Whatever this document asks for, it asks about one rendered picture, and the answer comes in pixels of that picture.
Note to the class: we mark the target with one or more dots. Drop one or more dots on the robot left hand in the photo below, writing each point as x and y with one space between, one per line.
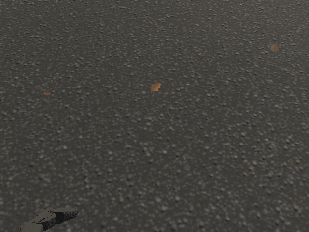
49 218

